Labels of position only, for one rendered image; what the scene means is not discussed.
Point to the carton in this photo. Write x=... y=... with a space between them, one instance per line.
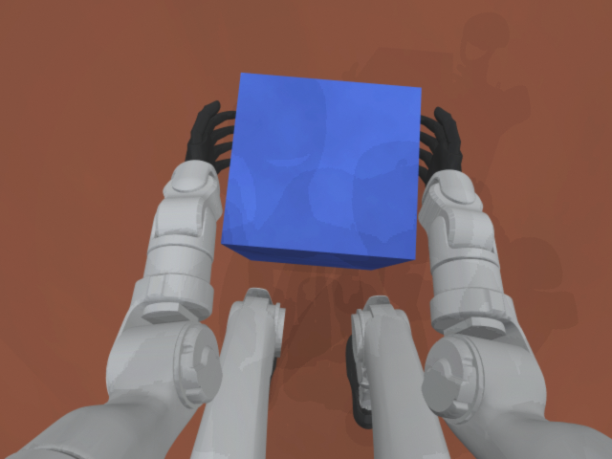
x=324 y=172

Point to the robot left foot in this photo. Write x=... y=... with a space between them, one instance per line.
x=274 y=366

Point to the robot right upper arm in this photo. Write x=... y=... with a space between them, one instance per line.
x=492 y=396

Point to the right robot hand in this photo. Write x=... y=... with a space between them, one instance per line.
x=445 y=147

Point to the robot right foot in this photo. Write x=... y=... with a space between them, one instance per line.
x=363 y=416

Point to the robot foot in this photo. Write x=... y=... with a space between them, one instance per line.
x=274 y=366
x=363 y=416

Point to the robot left upper arm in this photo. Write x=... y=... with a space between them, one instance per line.
x=158 y=375

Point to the right robot forearm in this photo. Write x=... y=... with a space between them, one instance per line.
x=468 y=293

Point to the left robot forearm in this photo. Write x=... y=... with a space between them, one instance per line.
x=176 y=280

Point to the left robot hand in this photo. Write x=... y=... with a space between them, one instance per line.
x=203 y=138

